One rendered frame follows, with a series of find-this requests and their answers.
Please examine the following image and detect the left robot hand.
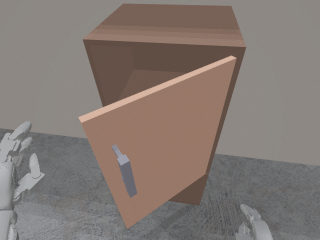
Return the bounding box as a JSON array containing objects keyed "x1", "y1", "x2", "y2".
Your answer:
[{"x1": 0, "y1": 121, "x2": 45, "y2": 210}]

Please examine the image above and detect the right robot hand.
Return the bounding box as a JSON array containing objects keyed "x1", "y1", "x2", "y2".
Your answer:
[{"x1": 235, "y1": 204, "x2": 273, "y2": 240}]

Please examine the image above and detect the handle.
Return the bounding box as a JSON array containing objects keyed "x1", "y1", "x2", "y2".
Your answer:
[{"x1": 111, "y1": 144, "x2": 138, "y2": 198}]

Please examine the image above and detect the cupboard door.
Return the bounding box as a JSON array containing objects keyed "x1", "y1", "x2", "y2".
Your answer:
[{"x1": 78, "y1": 55, "x2": 237, "y2": 229}]

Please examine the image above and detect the robot left forearm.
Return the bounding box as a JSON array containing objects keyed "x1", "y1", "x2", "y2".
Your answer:
[{"x1": 0, "y1": 209, "x2": 19, "y2": 240}]

